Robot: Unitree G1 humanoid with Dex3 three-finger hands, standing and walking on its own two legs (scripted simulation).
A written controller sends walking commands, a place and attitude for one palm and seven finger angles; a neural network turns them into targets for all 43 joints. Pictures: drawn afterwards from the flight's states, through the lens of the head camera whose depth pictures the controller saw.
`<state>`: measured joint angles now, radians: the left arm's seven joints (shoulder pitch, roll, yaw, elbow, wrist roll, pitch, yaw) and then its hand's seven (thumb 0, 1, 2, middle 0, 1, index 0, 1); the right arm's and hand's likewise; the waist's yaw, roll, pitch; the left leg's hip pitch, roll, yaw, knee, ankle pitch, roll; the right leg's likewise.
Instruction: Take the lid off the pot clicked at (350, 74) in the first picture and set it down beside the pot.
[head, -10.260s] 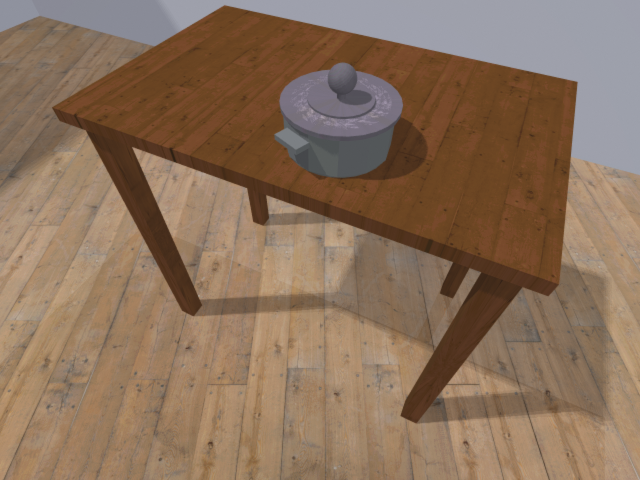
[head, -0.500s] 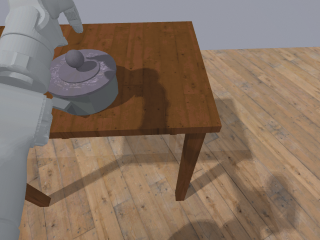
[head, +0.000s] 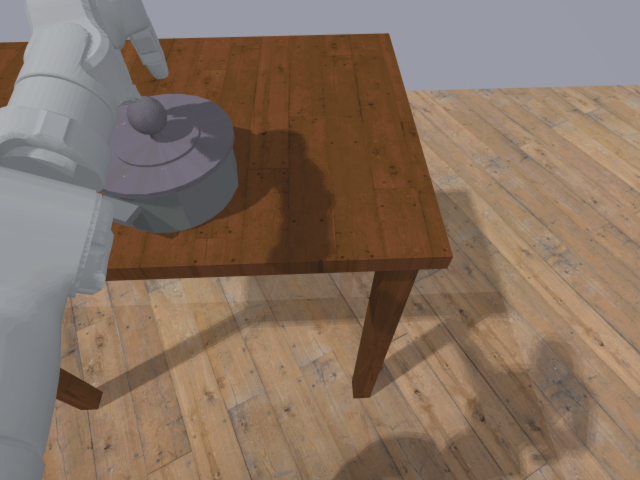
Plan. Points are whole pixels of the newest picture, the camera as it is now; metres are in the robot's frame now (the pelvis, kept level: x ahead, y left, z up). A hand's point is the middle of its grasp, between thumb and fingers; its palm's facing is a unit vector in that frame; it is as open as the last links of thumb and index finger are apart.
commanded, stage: lower the open fingers around the knob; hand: left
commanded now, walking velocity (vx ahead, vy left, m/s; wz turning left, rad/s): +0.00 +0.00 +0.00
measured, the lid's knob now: (147, 115) +0.53 +0.17 +0.17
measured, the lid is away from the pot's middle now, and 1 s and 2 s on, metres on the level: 0.00 0.00 0.00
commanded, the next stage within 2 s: close the fingers and squeeze the knob in 0.82 s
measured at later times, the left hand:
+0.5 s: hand (141, 109) +0.51 +0.16 +0.20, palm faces -0.39 -0.12 -0.91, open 9.9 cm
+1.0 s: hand (131, 118) +0.50 +0.18 +0.19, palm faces -0.39 -0.13 -0.91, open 10.0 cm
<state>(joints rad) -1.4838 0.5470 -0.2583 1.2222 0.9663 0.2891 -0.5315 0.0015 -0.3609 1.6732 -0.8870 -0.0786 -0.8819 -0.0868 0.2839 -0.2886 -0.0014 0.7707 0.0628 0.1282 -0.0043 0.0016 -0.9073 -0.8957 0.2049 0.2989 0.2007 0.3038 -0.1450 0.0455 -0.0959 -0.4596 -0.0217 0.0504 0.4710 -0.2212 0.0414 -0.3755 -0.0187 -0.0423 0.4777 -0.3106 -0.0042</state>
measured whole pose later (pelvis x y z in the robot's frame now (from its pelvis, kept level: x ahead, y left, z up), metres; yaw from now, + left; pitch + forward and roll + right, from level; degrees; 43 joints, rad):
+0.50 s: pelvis +0.00 +0.00 +0.00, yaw +0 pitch +12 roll +0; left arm -1.43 0.54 -0.26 1.26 0.96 0.26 -0.50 0.00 -0.36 1.67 -0.89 -0.08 -0.88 -0.09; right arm 0.30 -0.29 0.00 0.77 0.07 0.14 -0.02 0.00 -0.91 -0.90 0.21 0.30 0.20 0.30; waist -0.16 0.04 -0.09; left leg -0.48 -0.01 0.05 0.50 -0.23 0.03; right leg -0.40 -0.01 -0.04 0.50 -0.32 -0.01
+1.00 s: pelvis +0.00 +0.00 +0.00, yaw +0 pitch +12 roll +0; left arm -1.39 0.57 -0.24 1.25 0.95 0.23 -0.49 0.00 -0.31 1.55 -0.81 -0.20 -0.81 -0.21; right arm 0.30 -0.29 -0.01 0.76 0.07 0.16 -0.03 0.00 -0.91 -0.90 0.21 0.30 0.20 0.30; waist -0.16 0.04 -0.10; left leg -0.50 -0.01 0.05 0.52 -0.24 0.04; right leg -0.41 0.00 -0.04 0.52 -0.32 -0.01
